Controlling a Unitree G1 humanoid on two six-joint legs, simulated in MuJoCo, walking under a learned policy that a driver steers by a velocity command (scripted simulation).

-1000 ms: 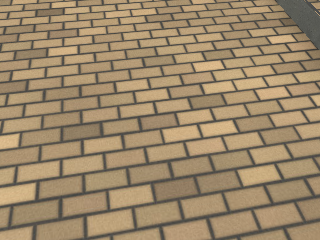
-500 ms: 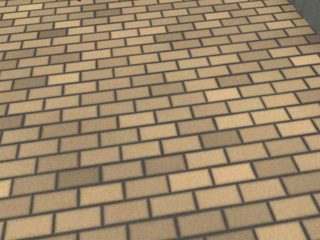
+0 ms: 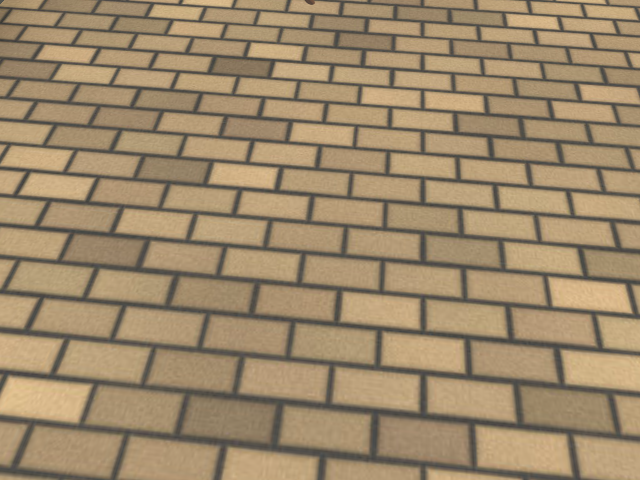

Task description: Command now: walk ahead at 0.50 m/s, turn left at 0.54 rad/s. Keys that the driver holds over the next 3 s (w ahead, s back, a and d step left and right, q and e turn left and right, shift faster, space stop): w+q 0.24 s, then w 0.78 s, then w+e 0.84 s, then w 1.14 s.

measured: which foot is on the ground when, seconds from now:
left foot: down 0.00-0.40, up 0.42-0.88, down 0.90-1.00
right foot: up 0.00-0.36, down 0.38-0.90, up 0.92-1.00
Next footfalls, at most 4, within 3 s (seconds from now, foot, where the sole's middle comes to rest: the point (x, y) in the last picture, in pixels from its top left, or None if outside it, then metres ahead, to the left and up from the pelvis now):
0.38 right None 0.40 -0.10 -0.77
0.90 left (256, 416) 0.60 0.16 -0.77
1.46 right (316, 293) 0.91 0.03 -0.77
1.98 left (271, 195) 1.24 0.16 -0.77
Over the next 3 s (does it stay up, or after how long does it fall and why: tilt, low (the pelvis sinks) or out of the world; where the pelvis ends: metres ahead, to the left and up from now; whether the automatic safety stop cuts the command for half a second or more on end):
stays up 1.56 -0.07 -0.01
